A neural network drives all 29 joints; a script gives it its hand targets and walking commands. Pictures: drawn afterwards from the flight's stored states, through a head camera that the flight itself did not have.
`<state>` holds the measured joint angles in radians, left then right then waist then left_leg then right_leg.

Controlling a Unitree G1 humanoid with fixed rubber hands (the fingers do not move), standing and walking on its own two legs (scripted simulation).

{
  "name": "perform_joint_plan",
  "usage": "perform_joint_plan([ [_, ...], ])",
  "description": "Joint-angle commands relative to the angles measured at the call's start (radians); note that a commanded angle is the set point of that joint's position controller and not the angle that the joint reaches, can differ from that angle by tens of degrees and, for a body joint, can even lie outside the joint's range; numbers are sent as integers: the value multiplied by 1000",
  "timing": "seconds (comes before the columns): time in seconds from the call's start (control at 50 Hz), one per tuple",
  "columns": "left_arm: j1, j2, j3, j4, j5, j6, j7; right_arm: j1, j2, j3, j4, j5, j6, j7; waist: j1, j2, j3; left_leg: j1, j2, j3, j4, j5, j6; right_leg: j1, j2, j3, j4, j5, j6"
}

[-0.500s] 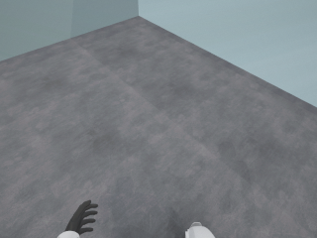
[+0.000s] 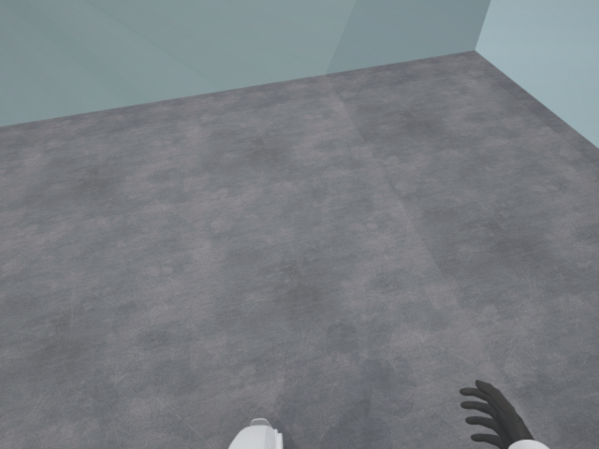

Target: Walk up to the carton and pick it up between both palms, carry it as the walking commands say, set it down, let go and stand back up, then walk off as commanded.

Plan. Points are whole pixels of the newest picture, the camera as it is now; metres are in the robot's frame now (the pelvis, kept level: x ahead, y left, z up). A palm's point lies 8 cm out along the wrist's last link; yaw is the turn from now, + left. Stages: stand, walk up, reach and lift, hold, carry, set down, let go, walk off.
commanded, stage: walk off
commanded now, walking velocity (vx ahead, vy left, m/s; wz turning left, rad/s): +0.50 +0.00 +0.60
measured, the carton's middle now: out of the picture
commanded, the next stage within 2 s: stand in 0.52 s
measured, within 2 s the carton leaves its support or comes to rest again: neither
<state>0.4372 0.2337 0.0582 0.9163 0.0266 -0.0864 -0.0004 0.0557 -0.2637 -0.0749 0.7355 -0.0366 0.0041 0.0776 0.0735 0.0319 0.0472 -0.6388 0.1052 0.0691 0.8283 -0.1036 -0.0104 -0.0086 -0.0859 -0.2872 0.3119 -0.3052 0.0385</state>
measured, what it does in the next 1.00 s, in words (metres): walks ahead, turning left: left foot, then right foot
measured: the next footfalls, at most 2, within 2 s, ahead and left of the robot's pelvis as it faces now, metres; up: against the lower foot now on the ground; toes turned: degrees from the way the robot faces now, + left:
left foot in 0.12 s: +0.22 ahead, +0.13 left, +0.00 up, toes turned +11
right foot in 0.66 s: +0.56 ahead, +0.01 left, +0.00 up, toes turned +16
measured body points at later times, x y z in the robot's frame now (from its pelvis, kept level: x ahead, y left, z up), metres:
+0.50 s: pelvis +0.26 +0.07 +0.00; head +0.29 +0.10 +0.45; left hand +0.39 +0.35 -0.11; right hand +0.30 -0.21 -0.12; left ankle +0.18 +0.12 -0.74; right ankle +0.44 -0.08 -0.68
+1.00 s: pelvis +0.44 +0.08 +0.00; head +0.46 +0.09 +0.45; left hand +0.37 +0.33 -0.14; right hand +0.63 -0.10 -0.14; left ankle +0.40 +0.21 -0.73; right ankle +0.52 -0.01 -0.74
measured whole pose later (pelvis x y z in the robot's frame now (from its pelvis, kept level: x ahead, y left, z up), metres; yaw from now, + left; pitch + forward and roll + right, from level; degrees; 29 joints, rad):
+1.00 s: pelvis +0.44 +0.08 +0.00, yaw +24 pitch +0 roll +0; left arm 0.29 0.22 0.02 0.90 0.02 -0.03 -0.01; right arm 0.18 -0.23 -0.03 0.89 -0.02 0.03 0.01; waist 0.04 0.02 0.05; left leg -0.32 0.03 0.00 0.62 -0.29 -0.06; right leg -0.26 -0.05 -0.13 0.44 -0.17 -0.02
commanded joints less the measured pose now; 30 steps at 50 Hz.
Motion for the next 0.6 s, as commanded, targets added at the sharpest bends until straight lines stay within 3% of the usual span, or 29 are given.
perform_joint_plan([
  [0.0,-15,159,29,-49,-2,-4,9,-104,1,15,-81,-9,-11,17,-15,-165,47,88,-24,61,-140,-35,18,-46,-230,49,-110,455,-76],
  [0.04,12,184,32,-31,-4,14,12,-100,-21,8,-79,-19,-12,9,-29,-175,31,141,-64,82,-192,-112,52,21,-246,25,-22,656,-68],
  [0.06,15,200,35,-25,-8,24,14,-52,-33,2,-65,-20,-15,1,-57,-180,2,198,-98,94,-211,-152,74,44,-250,14,71,806,-66],
  [0.08,4,217,40,-26,-11,34,14,55,-52,-10,-29,-18,-22,-10,-112,-163,-61,319,-139,108,-247,-158,100,36,-248,-1,228,911,-63],
  [0.1,-12,221,39,-42,-13,39,13,220,-101,-31,26,-23,-31,-27,-188,-109,-159,558,-167,88,-314,-133,133,-75,-223,-23,476,829,-36],
  [0.12,3,147,18,-91,-13,38,6,344,-211,-64,54,-28,-34,-46,-222,52,-290,878,82,-233,-344,-294,201,-396,-187,-7,800,323,11],
  [0.14,-63,125,19,-182,-12,29,-5,356,-312,-79,31,9,-23,-62,-197,244,-377,996,291,-720,-509,-248,288,-688,-14,118,1066,-263,60],
  [0.16,-171,168,31,-199,-6,26,-7,365,-276,-75,47,20,-14,-72,-217,68,-289,947,281,-646,-542,-83,286,-783,-61,246,1089,-187,55],
  [0.18,-183,136,21,-193,-18,18,-9,316,-229,-64,57,17,-20,-79,-179,44,-171,831,249,-520,-523,56,281,-788,-96,247,1049,-97,48],
  [0.2,-152,119,17,-167,-15,15,-6,257,-174,-50,55,18,-29,-81,-123,10,-92,677,190,-409,-528,179,247,-711,-122,261,964,-45,49],
  [0.22,-129,118,18,-155,4,26,-6,210,-145,-41,51,27,-38,-86,-80,14,-74,569,139,-344,-540,220,230,-633,-139,275,911,-37,57],
  [0.24,-95,118,20,-140,17,43,-10,172,-121,-31,41,30,-44,-86,-48,16,-77,497,102,-298,-553,219,222,-566,-142,278,883,-29,64],
  [0.28,-110,100,18,-145,18,70,-19,182,-117,-26,46,34,-60,-81,-33,21,-83,435,66,-277,-580,217,224,-533,-124,260,837,-1,75],
  [0.32,-172,92,15,-160,16,82,-25,221,-132,-32,57,32,-67,-76,-47,17,-58,416,52,-286,-610,122,227,-565,-116,255,767,66,85],
  [0.36,-268,92,12,-185,14,86,-25,280,-133,-33,68,30,-69,-73,-83,17,-22,444,57,-325,-636,67,231,-635,-106,260,680,125,91],
  [0.42,-392,86,6,-219,8,83,-24,366,-138,-31,87,27,-70,-70,-130,24,1,539,63,-359,-635,96,222,-697,-72,270,534,192,84],
  [0.5,-517,81,-1,-258,1,70,-31,451,-135,-28,112,22,-70,-77,-175,51,4,650,62,-360,-569,235,206,-699,-19,263,393,215,68],
  [0.54,-535,71,-7,-267,-4,57,-30,460,-131,-25,124,19,-65,-85,-174,71,10,665,51,-324,-500,453,183,-637,21,235,324,214,54],
  [0.58,-485,71,-9,-257,-7,40,-23,455,-127,-24,134,21,-61,-93,-149,92,-12,643,33,-307,-424,609,131,-488,55,229,249,208,28],
])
